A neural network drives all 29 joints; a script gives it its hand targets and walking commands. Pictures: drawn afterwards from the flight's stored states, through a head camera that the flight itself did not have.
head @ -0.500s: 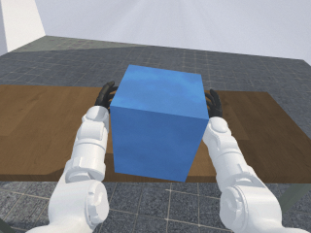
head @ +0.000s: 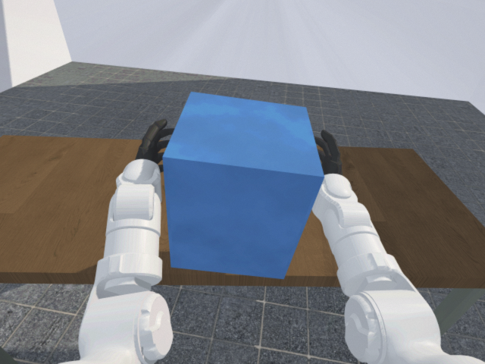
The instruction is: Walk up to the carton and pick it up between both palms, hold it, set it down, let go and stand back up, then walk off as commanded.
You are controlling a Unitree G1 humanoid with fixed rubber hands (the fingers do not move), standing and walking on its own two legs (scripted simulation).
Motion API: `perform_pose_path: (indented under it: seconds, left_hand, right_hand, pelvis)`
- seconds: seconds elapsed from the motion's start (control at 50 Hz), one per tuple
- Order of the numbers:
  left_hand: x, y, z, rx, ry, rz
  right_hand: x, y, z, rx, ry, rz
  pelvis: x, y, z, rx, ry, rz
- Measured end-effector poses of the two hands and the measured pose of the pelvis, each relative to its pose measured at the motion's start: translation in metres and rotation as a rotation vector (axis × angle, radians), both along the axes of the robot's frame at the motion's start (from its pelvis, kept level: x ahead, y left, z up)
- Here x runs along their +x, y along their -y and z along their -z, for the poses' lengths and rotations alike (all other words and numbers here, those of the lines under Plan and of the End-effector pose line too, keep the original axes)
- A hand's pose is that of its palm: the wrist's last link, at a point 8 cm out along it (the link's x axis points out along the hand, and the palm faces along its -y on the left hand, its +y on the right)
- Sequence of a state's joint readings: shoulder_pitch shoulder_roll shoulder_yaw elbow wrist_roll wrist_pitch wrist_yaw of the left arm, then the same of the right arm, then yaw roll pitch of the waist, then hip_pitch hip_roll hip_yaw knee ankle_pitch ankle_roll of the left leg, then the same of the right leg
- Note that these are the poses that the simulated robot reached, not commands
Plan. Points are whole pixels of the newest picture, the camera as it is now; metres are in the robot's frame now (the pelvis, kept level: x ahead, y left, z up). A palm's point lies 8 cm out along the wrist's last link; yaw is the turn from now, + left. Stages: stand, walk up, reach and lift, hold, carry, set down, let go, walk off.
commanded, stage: reach and lift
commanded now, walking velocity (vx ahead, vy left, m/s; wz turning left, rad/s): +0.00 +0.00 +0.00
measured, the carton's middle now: (238, 187) +0.40 -0.02 +0.14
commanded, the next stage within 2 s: hold in 1.12 s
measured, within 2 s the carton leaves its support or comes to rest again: neither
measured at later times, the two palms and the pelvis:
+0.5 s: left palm (140, 158) +0.38 +0.14 +0.22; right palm (327, 169) +0.37 -0.16 +0.20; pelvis +0.00 +0.00 +0.00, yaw +0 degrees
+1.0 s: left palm (138, 153) +0.38 +0.14 +0.23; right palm (329, 163) +0.36 -0.16 +0.22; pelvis +0.00 +0.00 +0.00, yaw +0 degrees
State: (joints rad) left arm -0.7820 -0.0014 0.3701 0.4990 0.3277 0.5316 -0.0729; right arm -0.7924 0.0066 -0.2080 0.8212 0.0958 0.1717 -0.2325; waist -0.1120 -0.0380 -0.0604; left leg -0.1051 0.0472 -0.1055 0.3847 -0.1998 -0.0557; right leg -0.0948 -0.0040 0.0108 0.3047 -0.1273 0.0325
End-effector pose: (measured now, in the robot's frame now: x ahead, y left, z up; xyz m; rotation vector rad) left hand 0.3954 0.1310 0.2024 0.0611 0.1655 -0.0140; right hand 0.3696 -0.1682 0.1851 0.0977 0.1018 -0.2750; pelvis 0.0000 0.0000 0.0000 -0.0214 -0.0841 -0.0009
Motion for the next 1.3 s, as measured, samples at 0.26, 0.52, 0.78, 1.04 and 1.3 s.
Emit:
perform_pose_path:
  seconds: [0.26,0.52,0.78,1.04,1.3]
  left_hand:
    - [-0.008,-0.006,-0.016,-0.011,0.009,-0.019]
    - [-0.011,-0.009,-0.021,-0.021,0.005,-0.030]
    - [-0.013,-0.008,-0.025,-0.021,0.003,-0.035]
    - [-0.017,-0.009,-0.035,-0.033,0.018,-0.047]
    - [-0.026,-0.011,-0.048,-0.045,0.032,-0.066]
  right_hand:
    - [-0.003,-0.006,-0.014,0.005,0.012,-0.016]
    - [-0.004,-0.008,-0.019,0.021,0.010,-0.025]
    - [-0.004,-0.007,-0.022,0.039,0.010,-0.030]
    - [-0.005,-0.008,-0.033,0.044,0.024,-0.042]
    - [-0.009,-0.010,-0.047,0.052,0.035,-0.059]
  pelvis:
    - [-0.001,0.000,0.000,0.000,0.013,0.000]
    - [-0.001,0.000,0.000,0.000,0.013,0.000]
    - [-0.001,0.000,0.000,0.000,0.013,-0.001]
    - [-0.001,0.000,0.000,0.000,0.013,-0.001]
    - [-0.003,0.000,0.000,0.000,0.017,-0.001]
